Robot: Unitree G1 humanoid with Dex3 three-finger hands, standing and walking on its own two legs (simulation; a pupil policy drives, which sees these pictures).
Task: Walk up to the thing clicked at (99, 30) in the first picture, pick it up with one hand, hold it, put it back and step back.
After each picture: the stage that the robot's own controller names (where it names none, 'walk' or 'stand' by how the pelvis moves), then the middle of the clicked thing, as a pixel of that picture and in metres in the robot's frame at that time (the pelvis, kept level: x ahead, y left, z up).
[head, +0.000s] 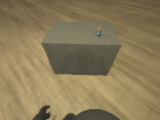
stand; (98, 32) +0.99 -0.04 -0.02
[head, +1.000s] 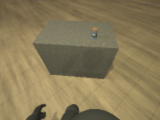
rise first; (94, 33) +0.89 +0.03 +0.00
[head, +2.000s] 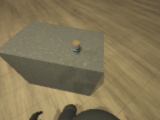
walk; (76, 47) +0.58 +0.18 +0.01
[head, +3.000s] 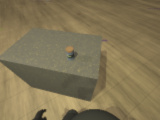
stand; (70, 53) +0.53 +0.21 +0.00
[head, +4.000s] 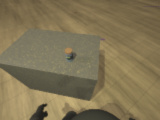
stand; (69, 55) +0.52 +0.21 -0.02
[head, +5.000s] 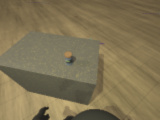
stand; (68, 58) +0.50 +0.21 -0.03
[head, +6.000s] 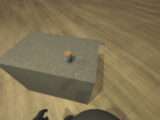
stand; (68, 57) +0.52 +0.22 -0.03
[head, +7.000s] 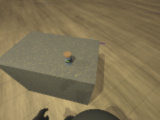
stand; (68, 58) +0.51 +0.22 -0.03
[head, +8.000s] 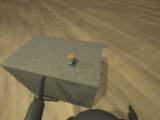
rise first; (71, 60) +0.50 +0.21 -0.02
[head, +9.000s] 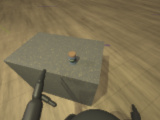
go down; (72, 58) +0.52 +0.21 -0.02
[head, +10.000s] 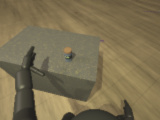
go down; (68, 54) +0.53 +0.20 -0.01
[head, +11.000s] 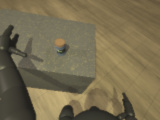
go down; (60, 47) +0.50 +0.20 +0.03
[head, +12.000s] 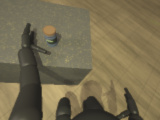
close in; (51, 37) +0.53 +0.21 +0.06
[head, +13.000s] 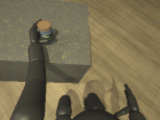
close; (46, 32) +0.55 +0.22 +0.08
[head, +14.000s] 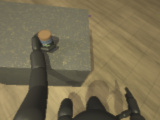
lift; (47, 41) +0.50 +0.22 +0.07
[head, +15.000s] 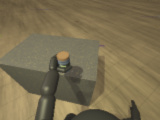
lift; (64, 62) +0.33 +0.17 +0.16
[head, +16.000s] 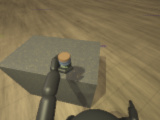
hold; (65, 63) +0.33 +0.16 +0.16
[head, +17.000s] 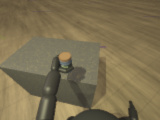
hold; (66, 62) +0.33 +0.16 +0.16
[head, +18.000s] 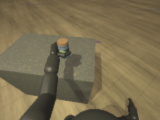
crouch; (64, 48) +0.44 +0.18 +0.17
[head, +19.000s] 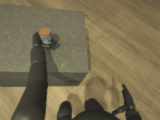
lower; (47, 39) +0.53 +0.21 +0.06
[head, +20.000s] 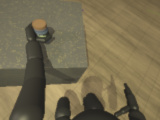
lower; (42, 32) +0.55 +0.21 +0.08
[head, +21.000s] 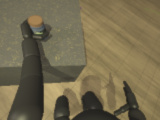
lower; (39, 28) +0.57 +0.21 +0.08
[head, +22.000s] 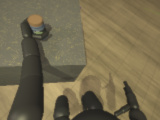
lower; (39, 28) +0.57 +0.21 +0.09
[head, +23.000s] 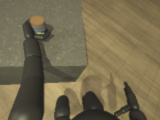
rest; (40, 29) +0.56 +0.21 +0.08
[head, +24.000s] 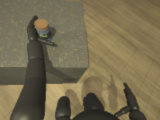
withdraw; (44, 31) +0.55 +0.21 +0.08
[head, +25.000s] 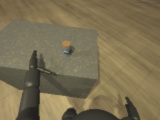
sink last; (67, 49) +0.53 +0.19 +0.04
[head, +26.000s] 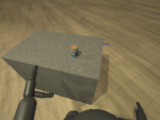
stand; (74, 52) +0.57 +0.20 +0.03
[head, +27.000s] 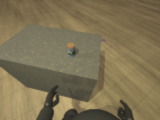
stand; (71, 50) +0.55 +0.19 +0.03
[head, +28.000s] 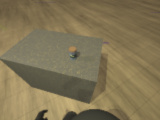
stand; (72, 53) +0.55 +0.19 -0.01
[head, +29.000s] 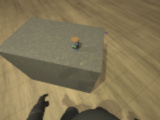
walk; (75, 44) +0.60 +0.16 +0.00
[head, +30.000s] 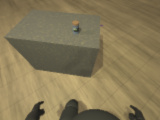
walk; (75, 27) +0.81 +0.22 +0.01
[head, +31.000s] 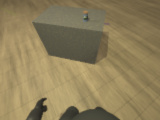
stand; (85, 16) +1.15 +0.17 +0.00
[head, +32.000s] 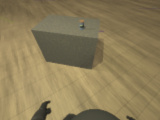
stand; (81, 24) +1.15 +0.20 -0.02
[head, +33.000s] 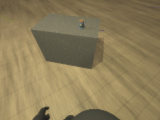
stand; (81, 24) +1.15 +0.19 -0.03
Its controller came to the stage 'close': yes
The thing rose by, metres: 0.20
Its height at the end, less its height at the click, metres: +0.00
